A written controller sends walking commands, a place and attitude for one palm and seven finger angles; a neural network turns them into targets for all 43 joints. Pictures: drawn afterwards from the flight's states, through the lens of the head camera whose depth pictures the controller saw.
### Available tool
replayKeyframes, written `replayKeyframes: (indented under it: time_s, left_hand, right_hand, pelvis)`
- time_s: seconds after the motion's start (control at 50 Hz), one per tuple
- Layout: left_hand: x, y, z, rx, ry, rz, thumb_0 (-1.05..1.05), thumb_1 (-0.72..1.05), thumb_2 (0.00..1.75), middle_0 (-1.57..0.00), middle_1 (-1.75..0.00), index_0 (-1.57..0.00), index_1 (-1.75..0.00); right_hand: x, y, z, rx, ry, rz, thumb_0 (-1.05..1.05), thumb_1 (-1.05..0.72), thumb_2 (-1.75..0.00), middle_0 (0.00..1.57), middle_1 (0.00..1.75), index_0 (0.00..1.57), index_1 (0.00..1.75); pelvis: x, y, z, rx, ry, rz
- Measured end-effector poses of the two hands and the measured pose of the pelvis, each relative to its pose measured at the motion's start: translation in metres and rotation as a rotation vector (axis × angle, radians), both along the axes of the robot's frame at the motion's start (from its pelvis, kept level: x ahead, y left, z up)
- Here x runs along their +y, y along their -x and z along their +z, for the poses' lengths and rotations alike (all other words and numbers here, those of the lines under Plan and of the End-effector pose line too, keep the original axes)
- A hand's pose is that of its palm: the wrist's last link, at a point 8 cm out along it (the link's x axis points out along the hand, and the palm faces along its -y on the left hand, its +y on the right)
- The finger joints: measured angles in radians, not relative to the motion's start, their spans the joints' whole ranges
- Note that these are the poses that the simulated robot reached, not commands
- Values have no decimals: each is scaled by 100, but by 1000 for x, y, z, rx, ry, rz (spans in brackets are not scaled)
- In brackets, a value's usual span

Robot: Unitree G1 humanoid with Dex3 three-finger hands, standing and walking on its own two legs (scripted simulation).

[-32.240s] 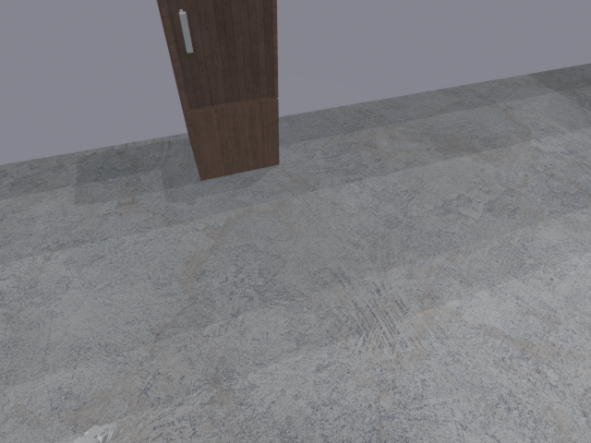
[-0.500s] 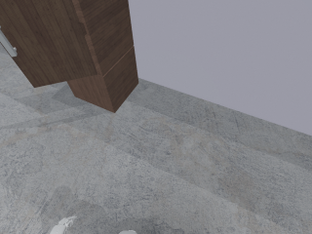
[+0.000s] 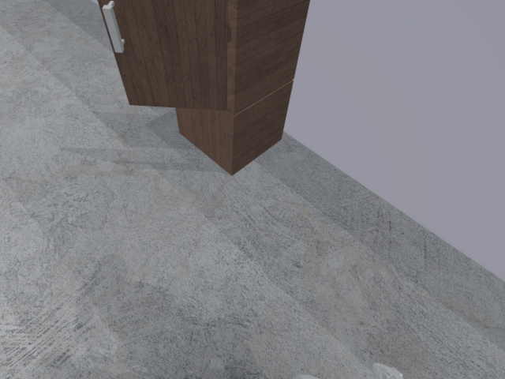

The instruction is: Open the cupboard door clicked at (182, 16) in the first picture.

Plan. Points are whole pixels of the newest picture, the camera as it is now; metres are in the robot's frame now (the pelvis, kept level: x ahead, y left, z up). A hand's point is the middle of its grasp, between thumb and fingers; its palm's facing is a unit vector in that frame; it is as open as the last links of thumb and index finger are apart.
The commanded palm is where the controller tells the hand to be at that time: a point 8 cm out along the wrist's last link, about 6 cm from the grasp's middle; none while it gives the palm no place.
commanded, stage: take the last steps up to it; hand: left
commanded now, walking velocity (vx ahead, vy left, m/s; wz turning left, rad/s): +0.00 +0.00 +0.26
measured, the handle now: (115, 26) +1.02 +0.51 -0.02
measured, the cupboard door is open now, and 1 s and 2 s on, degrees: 44 44 44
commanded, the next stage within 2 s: come to a stop and stand still in 1.44 s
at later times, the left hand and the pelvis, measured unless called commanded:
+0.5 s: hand out of the picture +0.00 +0.16 -0.15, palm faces +0.25 -0.95 -0.20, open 7.4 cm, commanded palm none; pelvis +0.07 +0.00 +0.01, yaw +10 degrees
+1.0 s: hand (117, 264) +0.32 +0.30 -0.14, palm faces +0.20 -0.95 -0.22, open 7.4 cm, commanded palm none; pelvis +0.24 +0.09 +0.00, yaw +10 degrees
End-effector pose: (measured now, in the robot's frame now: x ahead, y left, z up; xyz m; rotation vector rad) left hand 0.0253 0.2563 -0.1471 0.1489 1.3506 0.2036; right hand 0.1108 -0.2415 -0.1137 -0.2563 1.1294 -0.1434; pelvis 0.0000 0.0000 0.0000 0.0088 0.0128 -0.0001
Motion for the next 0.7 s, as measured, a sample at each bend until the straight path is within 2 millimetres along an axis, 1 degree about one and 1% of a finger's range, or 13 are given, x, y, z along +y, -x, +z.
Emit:
replayKeyframes:
  time_s: [0.1,0.16,0.2,0.22,0.26,0.32,0.4,0.46,0.52,0.58,0.64,0.66,0.7]
  left_hand:
    - [-4,-17,16,-69,-19,8,1,91,90,-19,-30,-20,-29]
    - [-14,-26,23,-112,-29,3,1,91,90,-19,-30,-20,-29]
    - [-21,-30,22,-145,-41,3,0,91,90,-19,-30,-20,-29]
    - [-24,-29,22,-158,-49,10,0,90,90,-19,-30,-20,-29]
    - [-32,-21,25,-160,-51,42,0,90,90,-19,-30,-20,-29]
    - [-41,-3,31,-112,-39,88,0,90,90,-20,-30,-20,-29]
    - [-51,19,33,-14,-4,137,0,90,90,-20,-30,-20,-29]
    - [-53,33,31,54,23,183,0,90,90,-20,-30,-20,-29]
    - [-49,46,26,121,48,237,0,90,90,-20,-30,-21,-29]
    - [-37,53,17,190,72,286,0,90,90,-20,-30,-21,-29]
    - [-16,50,-1,250,97,306,0,90,90,-20,-30,-21,-29]
    - [-7,43,-5,262,98,304,1,90,90,-20,-30,-21,-29]
    - [13,19,-8,242,83,293,1,90,90,-20,-30,-20,-29]
  right_hand:
    - [3,8,-5,36,-34,18,0,-90,-90,20,30,20,30]
    - [-4,17,-14,65,-64,14,0,-90,-90,20,30,20,30]
    - [-12,21,-26,84,-85,7,0,-90,-90,20,30,20,30]
    - [-16,22,-31,98,-90,6,0,-90,-90,20,30,20,30]
    - [-22,22,-34,139,-91,24,0,-90,-90,20,30,20,30]
    - [-28,12,-27,168,-89,34,1,-90,-90,20,30,20,30]
    - [-27,-14,-15,169,-80,50,1,-91,-90,20,30,20,30]
    - [-16,-42,-11,170,-68,87,1,-91,-90,20,30,19,29]
    - [5,-79,-12,161,-61,143,1,-91,-90,19,30,19,29]
    - [38,-124,-15,125,-58,205,1,-91,-90,19,30,19,29]
    - [72,-166,-24,33,-48,243,1,-91,-90,19,30,19,29]
    - [82,-174,-25,10,-47,242,1,-91,-90,20,30,19,29]
    - [97,-182,-23,-4,-51,235,0,-91,-90,20,30,19,29]
  pelvis:
    - [-7,-1,6,1,14,27]
    - [-17,-3,5,0,14,42]
    - [-25,-8,-2,1,-2,55]
    - [-28,-10,-5,-1,-6,62]
    - [-30,-15,-3,-12,0,90]
    - [-28,-28,6,-11,-9,109]
    - [-23,-47,15,0,-26,138]
    - [-13,-63,16,8,-31,163]
    - [2,-80,12,12,-27,187]
    - [23,-101,4,14,-19,203]
    - [49,-122,-14,11,-1,211]
    - [55,-127,-17,7,-4,216]
    - [63,-137,-15,0,-13,209]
